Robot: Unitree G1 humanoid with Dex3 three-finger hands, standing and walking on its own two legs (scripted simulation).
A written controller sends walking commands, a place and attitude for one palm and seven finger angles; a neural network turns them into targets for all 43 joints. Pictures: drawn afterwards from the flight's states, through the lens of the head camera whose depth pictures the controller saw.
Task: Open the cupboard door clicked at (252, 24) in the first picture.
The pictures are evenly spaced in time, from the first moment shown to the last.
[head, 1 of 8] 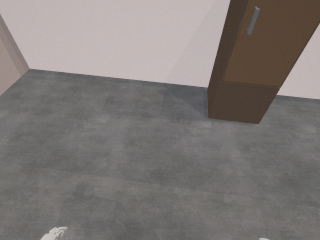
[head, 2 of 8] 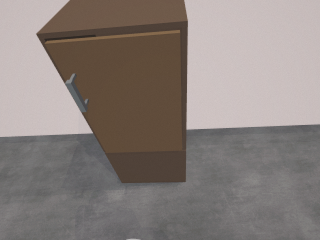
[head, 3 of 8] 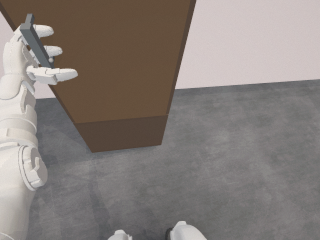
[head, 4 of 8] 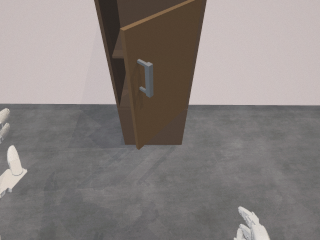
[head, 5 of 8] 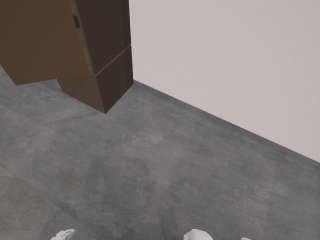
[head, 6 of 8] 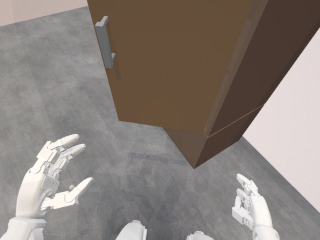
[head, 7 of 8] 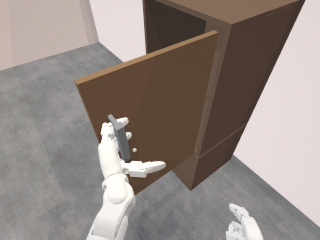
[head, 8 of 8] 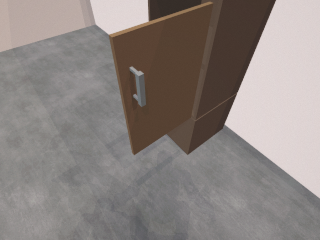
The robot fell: no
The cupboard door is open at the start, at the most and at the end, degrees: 0 94 91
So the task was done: yes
